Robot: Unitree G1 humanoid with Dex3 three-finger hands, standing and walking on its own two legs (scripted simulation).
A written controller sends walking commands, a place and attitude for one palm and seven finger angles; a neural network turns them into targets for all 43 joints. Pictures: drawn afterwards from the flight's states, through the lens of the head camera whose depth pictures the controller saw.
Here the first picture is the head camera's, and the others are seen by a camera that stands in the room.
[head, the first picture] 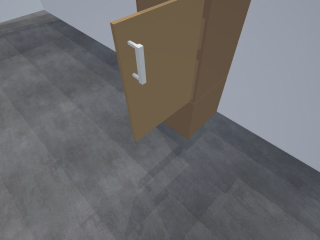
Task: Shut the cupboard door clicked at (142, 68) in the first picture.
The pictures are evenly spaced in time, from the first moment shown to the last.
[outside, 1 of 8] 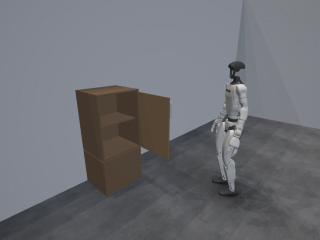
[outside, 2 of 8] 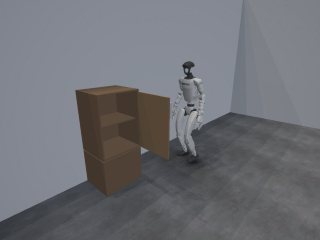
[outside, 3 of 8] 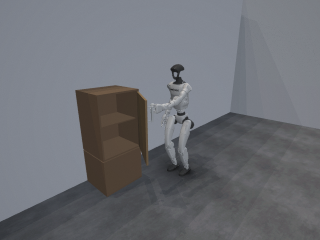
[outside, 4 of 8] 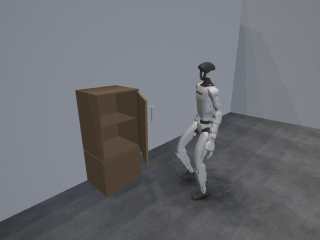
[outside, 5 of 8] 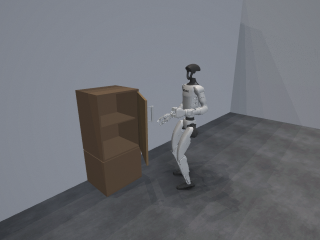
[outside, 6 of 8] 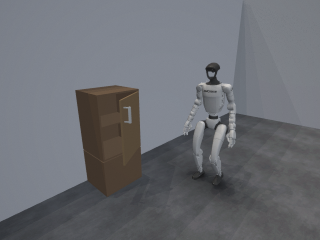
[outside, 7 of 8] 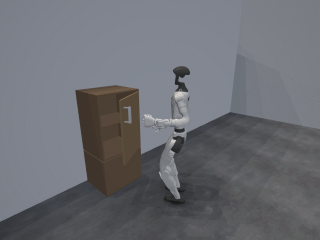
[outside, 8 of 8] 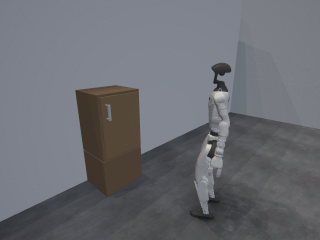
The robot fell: no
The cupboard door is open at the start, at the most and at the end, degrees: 88 88 0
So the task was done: yes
